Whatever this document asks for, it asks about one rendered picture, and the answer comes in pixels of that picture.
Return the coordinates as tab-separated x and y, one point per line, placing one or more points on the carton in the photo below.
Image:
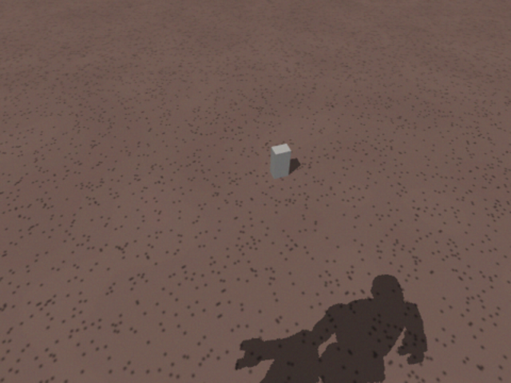
280	161

